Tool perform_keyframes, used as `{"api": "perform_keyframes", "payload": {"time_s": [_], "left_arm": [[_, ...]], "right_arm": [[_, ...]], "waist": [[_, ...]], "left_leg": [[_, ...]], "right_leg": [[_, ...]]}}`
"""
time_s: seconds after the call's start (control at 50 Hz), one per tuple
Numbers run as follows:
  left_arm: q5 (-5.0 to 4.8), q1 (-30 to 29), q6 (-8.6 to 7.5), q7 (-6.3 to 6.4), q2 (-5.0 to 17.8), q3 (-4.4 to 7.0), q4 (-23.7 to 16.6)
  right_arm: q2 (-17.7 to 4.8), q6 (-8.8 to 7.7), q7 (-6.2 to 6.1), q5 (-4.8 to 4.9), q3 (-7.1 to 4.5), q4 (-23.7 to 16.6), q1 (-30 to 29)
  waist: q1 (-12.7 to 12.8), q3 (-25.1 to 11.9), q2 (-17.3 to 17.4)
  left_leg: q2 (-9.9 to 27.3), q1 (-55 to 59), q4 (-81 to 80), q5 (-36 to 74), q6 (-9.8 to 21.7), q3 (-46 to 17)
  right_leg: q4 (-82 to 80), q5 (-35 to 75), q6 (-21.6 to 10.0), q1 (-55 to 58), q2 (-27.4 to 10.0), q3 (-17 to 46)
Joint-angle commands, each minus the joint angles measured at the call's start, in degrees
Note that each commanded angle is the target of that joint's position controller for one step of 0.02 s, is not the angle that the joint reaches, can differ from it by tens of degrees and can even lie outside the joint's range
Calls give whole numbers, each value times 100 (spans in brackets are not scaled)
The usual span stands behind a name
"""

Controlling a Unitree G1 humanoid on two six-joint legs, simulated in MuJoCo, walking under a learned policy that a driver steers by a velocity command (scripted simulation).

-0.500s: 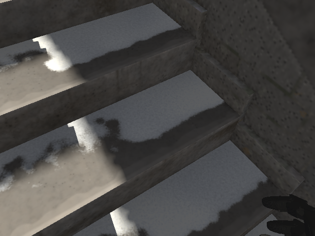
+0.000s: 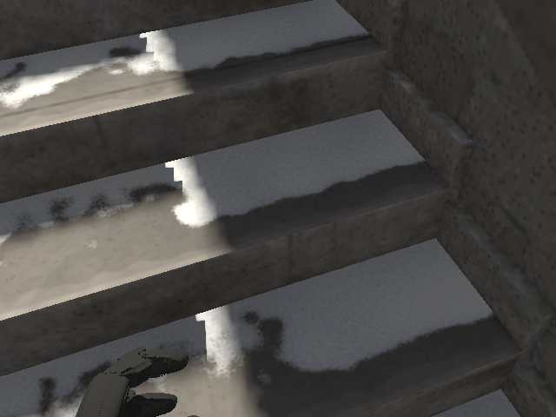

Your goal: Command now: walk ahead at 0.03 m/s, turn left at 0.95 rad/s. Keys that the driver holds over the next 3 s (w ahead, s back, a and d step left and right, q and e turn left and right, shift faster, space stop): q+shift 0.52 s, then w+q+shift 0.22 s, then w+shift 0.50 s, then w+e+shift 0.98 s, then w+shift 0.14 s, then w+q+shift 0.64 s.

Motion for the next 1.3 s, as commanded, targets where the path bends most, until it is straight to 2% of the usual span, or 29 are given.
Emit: {"api": "perform_keyframes", "payload": {"time_s": [0.02,0.1,0.16,0.2,0.24,0.26,0.28,0.3,0.34,0.38,0.48,0.54,0.6,0.66,0.72,0.74,0.76,0.78,0.8,0.84,0.88,0.94,0.96,1.0,1.04,1.06,1.08,1.14,1.3], "left_arm": [[-48,1239,106,-278,1424,651,-47],[-472,-907,274,-123,672,377,-525],[-436,-2570,-13,143,809,517,-1275],[-299,-1765,51,102,211,383,-877],[-414,-1508,331,125,-401,98,-679],[-341,-1038,432,61,-605,21,-660],[-191,-899,274,-212,-347,166,-722],[-232,955,102,-185,-43,297,-155],[-323,545,-357,154,714,576,-26],[-250,-572,-381,420,978,687,-54],[-218,-1379,-376,473,548,450,-311],[-222,-1323,-432,443,403,424,-555],[-129,-948,-529,84,256,369,-464],[-65,-91,-460,-183,628,600,-414],[-368,653,-203,-509,645,715,-272],[-423,1028,-199,-439,841,809,-140],[-183,-635,-57,193,682,754,-329],[-201,-525,-14,343,345,695,-429],[-52,-1053,-40,307,63,592,-462],[-40,-2117,-109,319,-161,504,-222],[68,-1189,-268,369,-49,564,23],[-114,158,73,518,219,790,703],[-198,285,169,445,-149,755,740],[-702,82,147,145,-1094,478,144],[-536,278,-164,270,-565,439,126],[-416,-251,-197,308,-513,414,-6],[-327,-971,-124,331,-244,446,46],[-394,-1330,131,181,-228,364,-85],[-496,-1382,199,131,-577,219,6]], "right_arm": [[-479,-84,118,-88,-319,-384,736],[-782,-227,-46,-271,-626,138,1260],[-373,-173,273,-453,-532,1211,3240],[340,-24,614,-363,-314,1728,2831],[602,178,942,-379,-57,2054,2345],[609,351,1017,-333,-63,2260,2564],[-123,400,976,-220,-189,2220,2716],[-1142,322,846,-252,-269,1123,1077],[-1452,-65,765,142,-422,314,-114],[-938,-343,717,19,-280,501,452],[-629,-306,416,253,-228,533,912],[-508,-356,334,121,-227,818,1738],[-721,-316,540,122,-290,443,522],[-1313,-197,591,193,-355,-365,-1702],[-1530,-92,729,283,-639,-639,-2430],[-873,24,834,-59,-602,-862,-1862],[-538,471,476,588,-799,-927,-1971],[-562,623,419,274,-718,-800,-1936],[-175,641,364,-39,-690,-643,-1628],[-334,830,457,25,-643,-189,-436],[-651,744,641,334,-565,162,-115],[-191,634,773,620,-369,364,-725],[-40,620,794,498,-297,515,-787],[-790,461,924,-28,-302,127,-1605],[-1615,383,815,8,-735,298,-536],[-1708,391,659,4,-727,214,-626],[-1149,360,534,5,-493,297,-824],[-834,158,330,-69,-284,650,-717],[-790,48,334,-27,-251,1446,-28]], "waist": [[542,-1017,-1173],[-352,-10,-1022],[-1135,339,-236],[-645,1457,499],[-224,2258,1099],[334,1865,1103],[798,761,920],[1504,-994,718],[998,-541,93],[293,1152,90],[-410,416,290],[-550,620,969],[-107,1018,695],[1015,549,240],[1379,200,817],[954,-239,-887],[491,581,-2920],[810,96,-3190],[322,234,-1982],[-847,410,-810],[-504,641,84],[72,898,-581],[194,841,340],[1123,353,373],[686,-413,426],[392,-44,1099],[337,1099,691],[522,2016,81],[368,2181,-174]], "left_leg": [[-187,-2911,2574,92,-487,500],[224,-402,2549,1388,57,1942],[623,1696,311,2977,201,2780],[1641,2082,-3126,4656,958,1568],[1362,2116,-5767,5265,1535,2098],[1050,2436,-5828,5211,1814,2367],[1626,3013,-4112,8387,2473,425],[2448,3009,-4236,8642,3264,-1094],[2731,2986,-4905,6155,3099,-1993],[2907,3401,-5165,4483,2838,-3211],[2229,3159,-4498,4991,2161,-1980],[2124,3593,-4702,4277,2062,-2121],[1859,2364,-5164,765,1738,-2223],[1410,-476,-5712,563,1285,-1613],[1342,153,-5618,187,1347,-1950],[489,-370,-4097,561,699,-1418],[241,-1168,-1687,1590,361,1902],[556,-87,642,1147,569,2024],[623,-248,2422,1785,708,1780],[1072,1129,2430,3019,712,1900],[941,1614,-1135,1535,680,2781],[1272,3410,-6178,3798,1137,2992],[1821,4075,-6449,4948,1463,2334],[2298,4990,-3341,8463,707,1637],[2805,5228,-4197,4770,616,1306],[3298,4435,-5348,1520,1081,250],[3141,3564,-5877,973,1273,-153],[3041,2758,-6361,238,1558,-297],[2998,3021,-6488,1122,1557,930]], "right_leg": [[-1872,11036,-2025,4796,-2156,1966],[-2495,6737,-1179,781,-1802,218],[-1644,5931,-300,-21,-1237,-1397],[744,1331,-149,-675,-942,-1357],[3320,55,-575,-1361,-152,-1550],[4364,15,-1013,-1671,124,-1466],[5619,490,-1046,-2717,237,-803],[5910,1479,-197,-1987,351,-234],[6942,1389,504,-2149,450,-176],[6850,1485,515,-3728,3,277],[5228,601,75,-2676,-53,-157],[6133,-108,-122,-3382,174,-200],[5074,339,-564,-3049,-102,-61],[1992,1131,-425,781,-305,-464],[-1308,808,-74,2136,-45,39],[-1998,1882,-956,3425,-673,1714],[-2932,1554,-1083,3004,-1881,1721],[-3492,992,-1446,1129,-1894,2600],[-3081,232,-1484,545,-1874,2366],[-1516,2,-877,-875,-1481,784],[-943,1162,-703,-243,-1052,-321],[890,2249,-965,322,-364,-1323],[2863,136,-1021,-599,135,-1412],[5898,1115,-830,-2973,361,-996],[6024,2286,-624,-3286,-89,-940],[6245,2317,-421,-3544,-213,-1060],[6624,2321,-313,-3949,-352,-1188],[6082,1961,-395,-3959,-521,-1024],[5684,1294,-684,-4138,-97,-558]]}}
Next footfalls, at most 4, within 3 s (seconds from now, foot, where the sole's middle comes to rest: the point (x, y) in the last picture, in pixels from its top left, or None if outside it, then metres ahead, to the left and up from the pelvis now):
0.26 left None -0.04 0.04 -0.83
0.70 right None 0.12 -0.27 -0.67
0.98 left None -0.10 -0.22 -0.83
1.56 right None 0.25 -0.13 -0.66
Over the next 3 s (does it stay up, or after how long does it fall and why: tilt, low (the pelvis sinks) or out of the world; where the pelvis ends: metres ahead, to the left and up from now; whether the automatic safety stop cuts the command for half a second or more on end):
stays up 1.25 0.16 0.59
